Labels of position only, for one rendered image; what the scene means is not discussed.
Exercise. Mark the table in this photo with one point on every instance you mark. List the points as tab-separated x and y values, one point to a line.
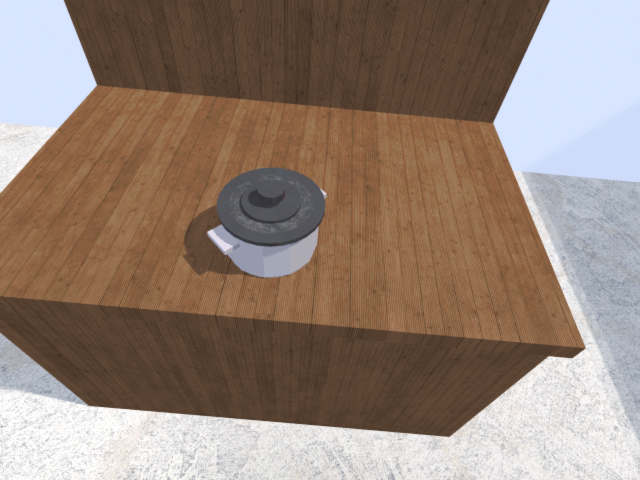
429	293

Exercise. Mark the knob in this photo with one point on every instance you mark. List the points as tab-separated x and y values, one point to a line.
271	191

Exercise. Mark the lid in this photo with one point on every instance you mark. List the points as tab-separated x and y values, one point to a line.
248	219

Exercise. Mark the pot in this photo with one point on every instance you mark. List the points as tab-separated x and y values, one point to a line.
264	261

